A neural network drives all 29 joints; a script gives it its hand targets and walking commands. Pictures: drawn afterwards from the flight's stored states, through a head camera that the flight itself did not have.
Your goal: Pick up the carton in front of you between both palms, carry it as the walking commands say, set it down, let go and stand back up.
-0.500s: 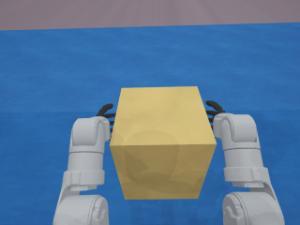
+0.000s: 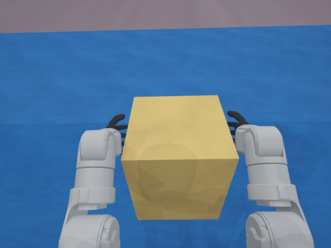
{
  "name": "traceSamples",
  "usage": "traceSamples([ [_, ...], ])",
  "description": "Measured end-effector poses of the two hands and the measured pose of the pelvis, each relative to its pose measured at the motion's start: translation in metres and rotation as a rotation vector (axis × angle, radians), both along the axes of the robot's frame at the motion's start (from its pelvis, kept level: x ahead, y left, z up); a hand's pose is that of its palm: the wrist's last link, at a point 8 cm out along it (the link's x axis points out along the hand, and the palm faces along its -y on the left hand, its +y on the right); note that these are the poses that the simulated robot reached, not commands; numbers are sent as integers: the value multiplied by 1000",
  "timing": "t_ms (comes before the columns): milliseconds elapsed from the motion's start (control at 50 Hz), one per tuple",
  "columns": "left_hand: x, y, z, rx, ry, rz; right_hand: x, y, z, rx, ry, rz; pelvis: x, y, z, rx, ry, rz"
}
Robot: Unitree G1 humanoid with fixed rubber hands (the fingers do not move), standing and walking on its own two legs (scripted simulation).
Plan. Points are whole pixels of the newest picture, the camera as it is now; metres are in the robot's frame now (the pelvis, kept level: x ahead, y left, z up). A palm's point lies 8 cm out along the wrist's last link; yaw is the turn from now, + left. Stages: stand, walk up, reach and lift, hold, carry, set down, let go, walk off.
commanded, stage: carry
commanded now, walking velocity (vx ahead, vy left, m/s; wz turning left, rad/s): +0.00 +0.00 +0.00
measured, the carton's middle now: (176, 158) +0.35 +0.00 +0.06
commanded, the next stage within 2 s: none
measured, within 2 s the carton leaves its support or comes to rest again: neither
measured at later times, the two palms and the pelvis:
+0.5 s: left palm (112, 140) +0.35 +0.15 +0.13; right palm (240, 137) +0.35 -0.15 +0.13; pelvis +0.00 +0.00 +0.00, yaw +0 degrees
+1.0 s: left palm (111, 140) +0.35 +0.15 +0.13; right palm (240, 136) +0.35 -0.15 +0.13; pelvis +0.00 +0.00 +0.00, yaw +0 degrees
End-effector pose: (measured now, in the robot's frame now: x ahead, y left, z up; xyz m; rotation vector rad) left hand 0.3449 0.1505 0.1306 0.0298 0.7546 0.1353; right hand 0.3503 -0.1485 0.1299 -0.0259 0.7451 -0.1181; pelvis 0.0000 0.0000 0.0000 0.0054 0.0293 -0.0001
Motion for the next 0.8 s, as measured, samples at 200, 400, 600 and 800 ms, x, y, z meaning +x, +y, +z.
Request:
traceSamples([
  [200,0,1,0,0,0,0,0,1,0,0,0,0,0,1,0,0,0,0],
  [400,0,2,0,0,0,0,0,2,0,-1,0,-1,0,2,0,-1,1,0],
  [600,1,2,0,-1,0,-1,1,2,0,-1,0,-1,1,2,0,-1,1,0],
  [800,1,3,0,-1,0,-1,1,3,0,-1,0,-1,1,3,0,-2,1,0],
])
